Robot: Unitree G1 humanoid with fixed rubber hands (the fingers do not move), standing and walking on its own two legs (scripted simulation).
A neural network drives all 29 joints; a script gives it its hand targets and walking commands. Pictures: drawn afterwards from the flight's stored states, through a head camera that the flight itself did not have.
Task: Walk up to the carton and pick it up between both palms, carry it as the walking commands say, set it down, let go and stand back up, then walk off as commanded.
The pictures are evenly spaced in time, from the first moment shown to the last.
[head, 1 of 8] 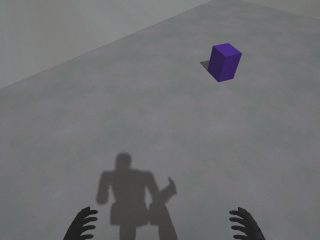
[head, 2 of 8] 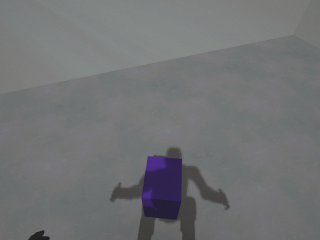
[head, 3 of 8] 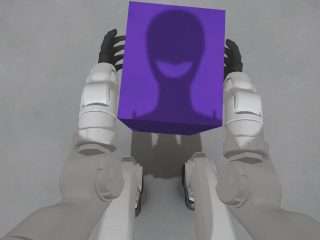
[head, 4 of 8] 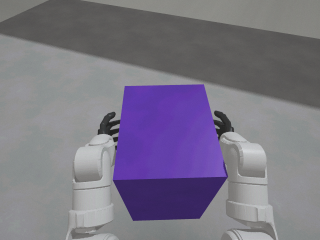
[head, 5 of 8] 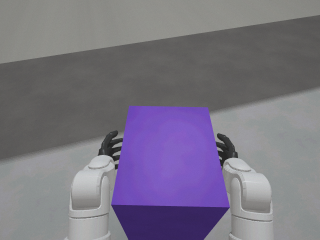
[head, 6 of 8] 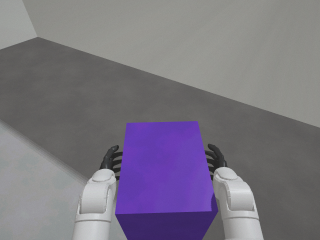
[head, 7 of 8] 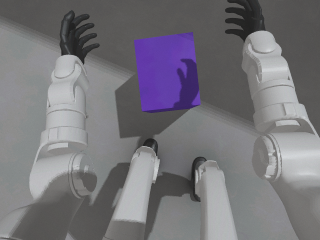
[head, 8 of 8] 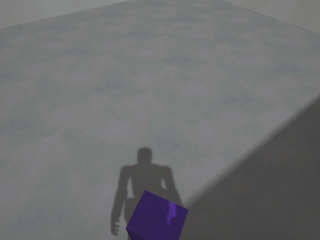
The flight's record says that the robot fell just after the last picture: no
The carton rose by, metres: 0.66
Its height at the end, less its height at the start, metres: +0.00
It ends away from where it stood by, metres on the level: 2.28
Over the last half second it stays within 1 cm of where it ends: yes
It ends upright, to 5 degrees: yes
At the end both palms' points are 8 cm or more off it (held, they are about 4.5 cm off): yes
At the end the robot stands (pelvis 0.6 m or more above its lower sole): yes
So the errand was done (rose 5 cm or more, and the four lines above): yes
